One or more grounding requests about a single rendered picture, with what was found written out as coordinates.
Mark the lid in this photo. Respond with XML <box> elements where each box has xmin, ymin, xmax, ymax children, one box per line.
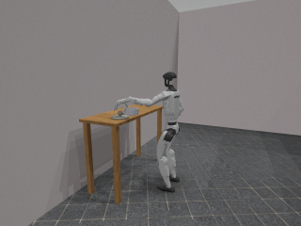
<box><xmin>111</xmin><ymin>115</ymin><xmax>130</xmax><ymax>120</ymax></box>

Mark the left robot upper arm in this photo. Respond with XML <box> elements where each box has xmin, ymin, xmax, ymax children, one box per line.
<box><xmin>145</xmin><ymin>90</ymin><xmax>171</xmax><ymax>107</ymax></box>

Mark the table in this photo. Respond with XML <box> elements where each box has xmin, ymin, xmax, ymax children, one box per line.
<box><xmin>79</xmin><ymin>105</ymin><xmax>164</xmax><ymax>204</ymax></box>

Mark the robot left forearm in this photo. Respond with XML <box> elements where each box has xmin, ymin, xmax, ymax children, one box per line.
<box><xmin>124</xmin><ymin>96</ymin><xmax>151</xmax><ymax>105</ymax></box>

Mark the pot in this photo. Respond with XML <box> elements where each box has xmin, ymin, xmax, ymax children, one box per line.
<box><xmin>123</xmin><ymin>107</ymin><xmax>139</xmax><ymax>116</ymax></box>

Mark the right robot shin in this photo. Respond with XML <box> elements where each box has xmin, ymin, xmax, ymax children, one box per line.
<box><xmin>165</xmin><ymin>153</ymin><xmax>176</xmax><ymax>178</ymax></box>

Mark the robot left hand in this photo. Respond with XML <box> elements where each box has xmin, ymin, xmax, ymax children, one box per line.
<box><xmin>113</xmin><ymin>99</ymin><xmax>128</xmax><ymax>111</ymax></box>

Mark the left robot foot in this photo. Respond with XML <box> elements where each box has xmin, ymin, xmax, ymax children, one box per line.
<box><xmin>157</xmin><ymin>185</ymin><xmax>175</xmax><ymax>193</ymax></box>

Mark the right robot upper arm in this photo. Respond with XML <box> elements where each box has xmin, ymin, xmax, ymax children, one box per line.
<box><xmin>177</xmin><ymin>90</ymin><xmax>184</xmax><ymax>112</ymax></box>

